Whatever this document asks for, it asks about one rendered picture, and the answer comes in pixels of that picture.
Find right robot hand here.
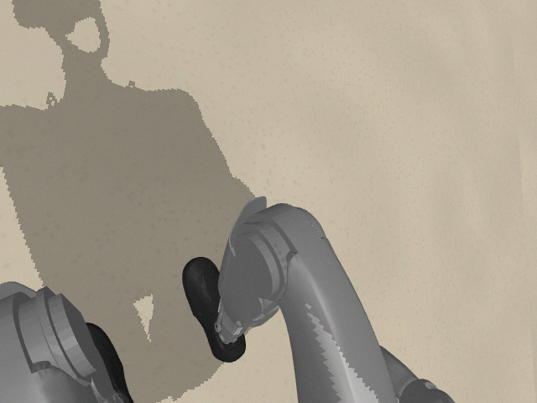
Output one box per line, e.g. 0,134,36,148
379,345,418,403

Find right robot foot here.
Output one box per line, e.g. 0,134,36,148
182,257,246,363

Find right robot arm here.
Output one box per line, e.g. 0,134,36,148
399,379,456,403

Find left robot foot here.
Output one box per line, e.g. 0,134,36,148
86,322,134,403

